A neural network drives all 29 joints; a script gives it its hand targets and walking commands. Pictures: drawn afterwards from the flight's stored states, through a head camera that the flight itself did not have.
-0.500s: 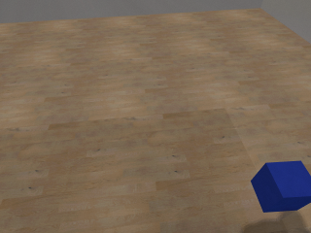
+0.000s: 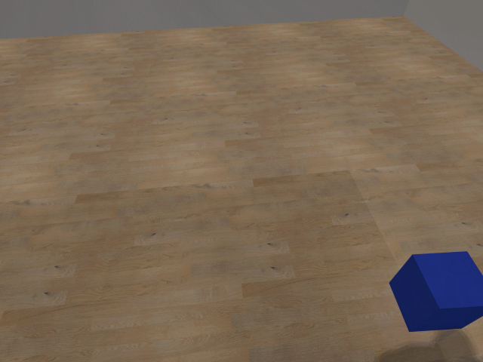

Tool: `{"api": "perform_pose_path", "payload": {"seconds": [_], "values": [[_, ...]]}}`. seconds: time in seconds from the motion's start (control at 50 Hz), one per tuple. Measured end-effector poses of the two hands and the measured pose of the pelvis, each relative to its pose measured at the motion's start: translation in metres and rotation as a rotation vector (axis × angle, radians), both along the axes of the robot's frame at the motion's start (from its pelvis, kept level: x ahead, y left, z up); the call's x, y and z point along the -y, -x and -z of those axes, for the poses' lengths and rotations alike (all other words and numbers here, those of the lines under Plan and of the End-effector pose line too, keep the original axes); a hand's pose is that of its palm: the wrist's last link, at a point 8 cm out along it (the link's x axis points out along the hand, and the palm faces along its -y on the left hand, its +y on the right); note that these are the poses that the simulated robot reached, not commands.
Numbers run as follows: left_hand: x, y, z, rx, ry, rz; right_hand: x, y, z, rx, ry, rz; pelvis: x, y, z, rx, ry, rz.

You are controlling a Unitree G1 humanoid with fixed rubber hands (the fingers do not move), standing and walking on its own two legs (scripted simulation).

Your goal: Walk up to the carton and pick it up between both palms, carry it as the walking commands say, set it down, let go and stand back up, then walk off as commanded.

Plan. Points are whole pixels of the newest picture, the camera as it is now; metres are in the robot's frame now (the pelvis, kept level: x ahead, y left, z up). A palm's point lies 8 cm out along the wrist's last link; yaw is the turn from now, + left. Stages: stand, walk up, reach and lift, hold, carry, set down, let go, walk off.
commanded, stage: stand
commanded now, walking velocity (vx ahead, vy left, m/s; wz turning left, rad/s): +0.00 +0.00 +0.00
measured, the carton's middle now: (437, 292) +0.53 -0.71 -0.65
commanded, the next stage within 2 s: none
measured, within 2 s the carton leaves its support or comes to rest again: neither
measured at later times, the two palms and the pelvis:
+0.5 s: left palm out of the picture +0.02 +0.23 -0.14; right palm out of the picture +0.03 -0.23 -0.13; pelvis -0.01 +0.00 +0.00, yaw +0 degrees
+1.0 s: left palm out of the picture +0.02 +0.28 -0.13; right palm out of the picture +0.02 -0.27 -0.12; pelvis -0.01 +0.00 +0.00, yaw +0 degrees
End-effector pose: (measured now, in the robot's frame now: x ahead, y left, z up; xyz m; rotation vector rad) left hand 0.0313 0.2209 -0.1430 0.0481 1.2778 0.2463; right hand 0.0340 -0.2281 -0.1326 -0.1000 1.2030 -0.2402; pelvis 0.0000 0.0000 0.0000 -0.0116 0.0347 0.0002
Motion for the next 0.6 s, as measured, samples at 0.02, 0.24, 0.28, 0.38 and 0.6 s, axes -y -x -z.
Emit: {"api": "perform_pose_path", "payload": {"seconds": [0.02,0.24,0.28,0.38,0.6], "values": [[0.0,0.0,0.0,0.0,0.0,0.0,0.0,0.0,0.0,0.001,0.0,0.0,0.0,0.0,0.0,0.001,0.0,0.0],[0.001,0.007,0.001,-0.007,0.003,-0.004,0.0,0.005,0.001,-0.006,-0.002,0.002,0.0,0.002,0.0,0.005,0.0,0.0],[0.002,0.008,0.001,-0.008,0.004,-0.005,0.0,0.006,0.001,-0.008,-0.002,0.003,0.0,0.003,0.0,0.006,0.0,0.0],[0.004,0.012,0.001,-0.013,0.009,-0.008,0.0,0.008,0.002,-0.009,-0.004,0.003,0.0,0.004,0.0,0.007,0.0,0.0],[-0.022,0.012,-0.005,0.01,-0.06,0.01,0.006,0.008,0.0,0.012,0.01,-0.008,0.002,0.007,0.0,0.015,-0.002,0.0]]}}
